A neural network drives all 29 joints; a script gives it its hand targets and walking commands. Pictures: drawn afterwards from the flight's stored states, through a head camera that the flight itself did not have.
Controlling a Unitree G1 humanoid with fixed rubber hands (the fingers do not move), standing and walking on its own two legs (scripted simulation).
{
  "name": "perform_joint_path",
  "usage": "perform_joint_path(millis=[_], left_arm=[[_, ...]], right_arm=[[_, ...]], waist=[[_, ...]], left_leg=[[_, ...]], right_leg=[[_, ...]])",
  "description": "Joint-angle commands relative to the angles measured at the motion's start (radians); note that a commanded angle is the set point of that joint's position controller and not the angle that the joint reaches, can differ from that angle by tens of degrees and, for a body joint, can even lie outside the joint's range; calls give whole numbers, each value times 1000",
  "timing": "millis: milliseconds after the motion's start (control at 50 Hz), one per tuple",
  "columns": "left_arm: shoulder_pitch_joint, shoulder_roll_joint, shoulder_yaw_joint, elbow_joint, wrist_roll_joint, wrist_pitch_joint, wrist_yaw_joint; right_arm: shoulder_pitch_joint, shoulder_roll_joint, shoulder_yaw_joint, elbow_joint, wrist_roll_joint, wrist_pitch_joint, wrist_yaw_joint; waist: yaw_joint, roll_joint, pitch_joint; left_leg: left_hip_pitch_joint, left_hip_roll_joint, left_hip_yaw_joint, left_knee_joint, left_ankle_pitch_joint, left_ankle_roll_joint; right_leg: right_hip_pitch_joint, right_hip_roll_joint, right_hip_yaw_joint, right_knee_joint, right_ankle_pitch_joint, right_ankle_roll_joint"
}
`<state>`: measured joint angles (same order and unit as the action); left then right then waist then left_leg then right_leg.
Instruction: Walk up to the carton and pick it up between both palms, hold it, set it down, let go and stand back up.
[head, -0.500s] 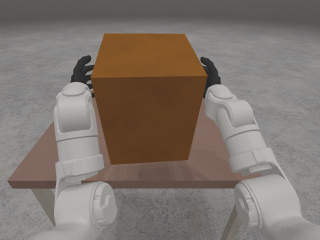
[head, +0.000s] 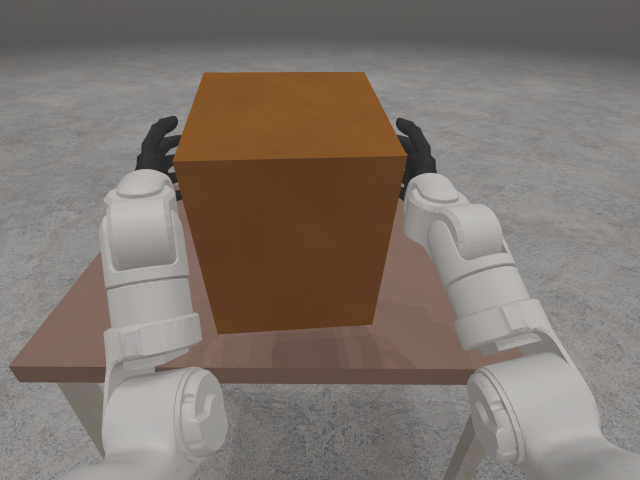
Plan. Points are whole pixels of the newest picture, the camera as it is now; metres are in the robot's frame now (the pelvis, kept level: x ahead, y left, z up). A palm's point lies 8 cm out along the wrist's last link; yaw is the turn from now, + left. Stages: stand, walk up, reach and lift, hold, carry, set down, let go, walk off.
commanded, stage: hold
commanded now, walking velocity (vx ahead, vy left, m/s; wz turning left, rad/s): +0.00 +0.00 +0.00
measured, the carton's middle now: (291, 203) +0.40 +0.01 +0.24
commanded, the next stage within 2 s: none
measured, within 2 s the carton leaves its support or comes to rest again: neither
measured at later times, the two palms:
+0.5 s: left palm (159, 180) +0.36 +0.15 +0.30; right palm (421, 179) +0.36 -0.14 +0.29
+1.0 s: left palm (157, 185) +0.35 +0.16 +0.29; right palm (422, 187) +0.35 -0.13 +0.28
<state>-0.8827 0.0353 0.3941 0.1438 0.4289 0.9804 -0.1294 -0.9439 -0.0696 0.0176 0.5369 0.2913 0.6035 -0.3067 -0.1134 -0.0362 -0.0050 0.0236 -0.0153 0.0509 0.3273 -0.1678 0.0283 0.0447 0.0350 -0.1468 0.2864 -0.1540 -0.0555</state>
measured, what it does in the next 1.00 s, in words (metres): stands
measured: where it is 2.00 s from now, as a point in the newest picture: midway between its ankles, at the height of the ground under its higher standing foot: outside the picture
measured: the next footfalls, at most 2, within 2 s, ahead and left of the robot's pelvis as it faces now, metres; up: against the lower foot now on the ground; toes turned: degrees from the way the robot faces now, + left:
none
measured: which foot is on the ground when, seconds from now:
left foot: down 0.00-1.00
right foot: down 0.00-1.00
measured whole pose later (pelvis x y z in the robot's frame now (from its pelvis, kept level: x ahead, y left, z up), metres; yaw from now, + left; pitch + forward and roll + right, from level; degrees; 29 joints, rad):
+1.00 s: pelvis -0.01 +0.01 +0.00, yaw -1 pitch -10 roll +0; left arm -0.88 0.02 0.39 0.13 0.43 0.98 -0.12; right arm -0.94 -0.08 0.01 0.52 0.27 0.60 -0.29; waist -0.11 -0.03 0.00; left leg 0.01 -0.02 0.07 0.32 -0.16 0.04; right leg 0.03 0.03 -0.13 0.29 -0.14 -0.06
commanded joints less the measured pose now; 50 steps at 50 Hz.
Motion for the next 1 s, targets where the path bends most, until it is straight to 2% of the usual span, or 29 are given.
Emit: perform_joint_path(millis=[0,140,260,360,580,740,900,920,940,960,980], left_arm=[[-638,-452,-378,-113,-228,-66,-161],[-667,-466,-382,-82,-235,-72,-136],[-679,-461,-363,-29,-234,-75,-124],[-688,-447,-353,-6,-236,-81,-127],[-656,-436,-361,-51,-231,-83,-151],[-643,-448,-374,-99,-228,-70,-162],[-665,-461,-376,-84,-233,-74,-141],[-554,-464,-414,-104,-267,-66,-149],[-566,-445,-407,-101,-262,-61,-159],[-572,-434,-398,-78,-259,-56,-166],[-566,-444,-408,-106,-265,-59,-168]], right_arm=[[-779,492,212,-329,121,-75,143],[-810,495,191,-286,82,-88,181],[-831,500,168,-228,56,-102,203],[-838,509,160,-209,58,-106,198],[-797,516,199,-265,110,-87,141],[-783,498,209,-313,123,-77,138],[-808,497,198,-292,92,-86,172],[-718,498,254,-369,105,-87,163],[-691,493,238,-324,100,-70,154],[-714,481,233,-321,102,-63,151],[-725,491,256,-358,122,-67,151]], waist=[[-4,75,-364],[20,70,-358],[34,59,-355],[31,52,-375],[-3,58,-387],[-6,75,-371],[18,67,-364],[-9,9,-429],[-20,10,-407],[-14,11,-414],[-8,-6,-424]], left_leg=[[-111,-6,-9,-61,203,-50],[-163,19,-9,-97,104,-39],[-177,24,-8,-102,30,-23],[-160,8,-3,-81,31,-16],[-92,-18,-22,-43,131,-32],[-102,-11,-14,-54,190,-47],[-151,10,-6,-87,129,-38],[-99,14,-31,-34,231,-33],[-75,10,-27,-25,248,-39],[-58,0,-23,-22,233,-39],[-49,1,-23,-19,238,-37]], right_leg=[[257,13,89,46,277,102],[237,20,99,39,137,78],[212,5,111,21,95,76],[205,-10,115,11,134,89],[225,-26,103,25,340,132],[250,2,91,41,304,112],[243,20,96,41,170,84],[274,5,118,25,342,80],[243,-1,117,26,366,81],[227,-2,118,17,357,85],[219,-5,121,16,366,82]])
